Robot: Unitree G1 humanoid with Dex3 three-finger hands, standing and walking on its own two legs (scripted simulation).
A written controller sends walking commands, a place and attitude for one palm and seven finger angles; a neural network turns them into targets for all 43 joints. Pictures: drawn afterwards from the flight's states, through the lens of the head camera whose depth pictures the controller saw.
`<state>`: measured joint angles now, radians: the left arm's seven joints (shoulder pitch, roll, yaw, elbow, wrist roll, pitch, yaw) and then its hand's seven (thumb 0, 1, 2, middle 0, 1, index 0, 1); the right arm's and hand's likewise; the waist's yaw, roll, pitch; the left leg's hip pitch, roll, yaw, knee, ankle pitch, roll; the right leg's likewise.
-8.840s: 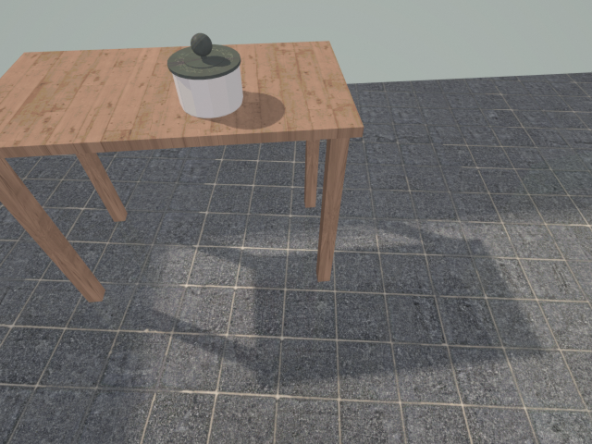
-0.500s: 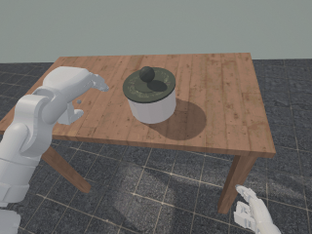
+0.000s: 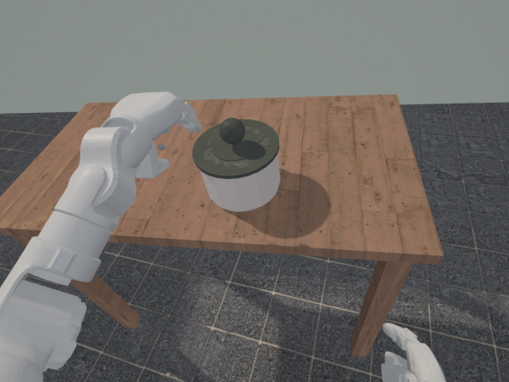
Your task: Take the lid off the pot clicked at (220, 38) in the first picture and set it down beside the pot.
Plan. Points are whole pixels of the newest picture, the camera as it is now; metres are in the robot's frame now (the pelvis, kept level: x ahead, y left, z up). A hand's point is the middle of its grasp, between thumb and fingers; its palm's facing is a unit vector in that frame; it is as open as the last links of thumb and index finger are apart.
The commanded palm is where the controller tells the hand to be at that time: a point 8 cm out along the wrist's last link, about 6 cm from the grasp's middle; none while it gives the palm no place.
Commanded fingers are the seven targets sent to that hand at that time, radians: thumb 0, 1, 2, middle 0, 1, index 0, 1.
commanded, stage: move the open hand above the knob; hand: left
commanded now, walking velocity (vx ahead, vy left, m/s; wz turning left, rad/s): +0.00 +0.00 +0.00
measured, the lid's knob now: (232, 131) +0.53 +0.07 +0.12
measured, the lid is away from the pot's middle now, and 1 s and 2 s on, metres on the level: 0.00 0.00 0.00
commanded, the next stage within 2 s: lower the open fingers around the knob in 1.76 s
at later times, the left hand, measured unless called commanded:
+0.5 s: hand (212, 96) +0.48 +0.08 +0.23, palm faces -0.10 -0.01 -0.99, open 10.0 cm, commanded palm +0.46 +0.09 +0.27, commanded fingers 0.00 -0.35 1.58 -0.86 -0.08 -0.86 -0.08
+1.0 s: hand (220, 111) +0.50 +0.07 +0.19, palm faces -0.30 +0.01 -0.95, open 10.1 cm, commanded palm +0.50 +0.09 +0.27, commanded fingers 0.00 -0.35 1.58 -0.86 -0.08 -0.86 -0.08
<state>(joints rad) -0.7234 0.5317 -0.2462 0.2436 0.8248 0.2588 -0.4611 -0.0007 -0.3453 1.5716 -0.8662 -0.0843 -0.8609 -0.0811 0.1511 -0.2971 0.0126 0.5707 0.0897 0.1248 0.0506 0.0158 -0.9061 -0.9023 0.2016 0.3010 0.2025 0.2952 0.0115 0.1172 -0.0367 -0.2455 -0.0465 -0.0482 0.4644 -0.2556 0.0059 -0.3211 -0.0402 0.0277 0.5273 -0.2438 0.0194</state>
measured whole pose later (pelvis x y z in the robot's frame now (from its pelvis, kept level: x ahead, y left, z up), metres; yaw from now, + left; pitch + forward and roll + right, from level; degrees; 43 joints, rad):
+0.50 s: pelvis +0.01 +0.00 +0.00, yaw -1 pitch +4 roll +2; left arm -1.10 0.40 -0.32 0.63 0.85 0.27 -0.38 0.00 -0.35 1.57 -0.88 -0.09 -0.87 -0.08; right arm 0.17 -0.28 0.02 0.65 0.06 0.08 0.01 0.01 -0.91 -0.90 0.20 0.30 0.20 0.30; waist -0.05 0.10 -0.04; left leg -0.25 -0.05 -0.03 0.45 -0.27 0.01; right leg -0.34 -0.04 0.04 0.54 -0.26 0.02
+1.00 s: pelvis +0.01 +0.00 +0.00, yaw -1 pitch +6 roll +2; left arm -1.19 0.38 -0.32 0.86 0.89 0.28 -0.46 0.00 -0.34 1.57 -0.87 -0.08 -0.86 -0.08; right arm 0.26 -0.29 0.01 0.67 0.06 0.09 -0.01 0.01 -0.91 -0.90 0.20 0.30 0.20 0.30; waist -0.09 0.08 -0.04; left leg -0.29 -0.04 -0.02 0.44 -0.26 0.01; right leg -0.39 -0.03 0.05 0.52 -0.24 0.02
